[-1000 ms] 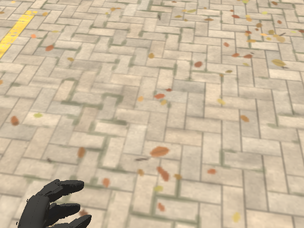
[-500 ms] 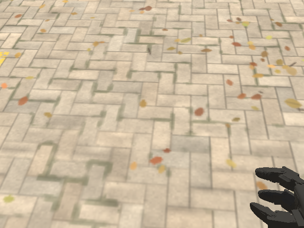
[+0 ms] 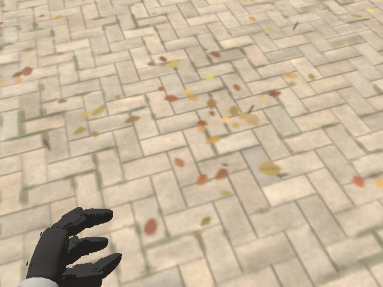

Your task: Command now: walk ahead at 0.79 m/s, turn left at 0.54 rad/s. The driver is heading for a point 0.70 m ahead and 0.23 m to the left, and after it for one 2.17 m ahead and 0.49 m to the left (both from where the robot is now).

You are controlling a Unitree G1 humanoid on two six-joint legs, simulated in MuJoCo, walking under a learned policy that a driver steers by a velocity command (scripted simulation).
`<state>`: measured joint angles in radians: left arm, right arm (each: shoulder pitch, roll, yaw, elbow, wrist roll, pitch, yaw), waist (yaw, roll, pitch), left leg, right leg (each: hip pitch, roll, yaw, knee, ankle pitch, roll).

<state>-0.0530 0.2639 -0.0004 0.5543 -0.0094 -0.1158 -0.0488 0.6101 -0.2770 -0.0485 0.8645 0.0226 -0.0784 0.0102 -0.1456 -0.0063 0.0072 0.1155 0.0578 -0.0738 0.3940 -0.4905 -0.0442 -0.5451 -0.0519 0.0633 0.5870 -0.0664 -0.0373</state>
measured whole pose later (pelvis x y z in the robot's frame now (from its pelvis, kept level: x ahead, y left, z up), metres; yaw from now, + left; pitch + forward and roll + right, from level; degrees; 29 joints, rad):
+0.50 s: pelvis +0.25 +0.03 +0.00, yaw +25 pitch +0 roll -2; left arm 0.06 0.31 0.06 0.72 -0.01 -0.04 0.00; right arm 0.19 -0.36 -0.09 0.60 0.01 0.01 0.05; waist -0.02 -0.01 0.11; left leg -0.50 -0.08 0.01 0.65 -0.15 0.12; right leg -0.39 0.00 0.03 1.23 -0.54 0.04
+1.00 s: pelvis +0.38 +0.01 +0.03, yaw +46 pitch -1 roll +0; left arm 0.15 0.28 0.05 0.77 0.02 -0.02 -0.01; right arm 0.13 -0.31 -0.05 0.56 -0.02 0.04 -0.02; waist 0.03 0.04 0.05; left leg -0.35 -0.11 -0.22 0.73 -0.46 -0.06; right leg -0.28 0.07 0.12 0.46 -0.16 -0.01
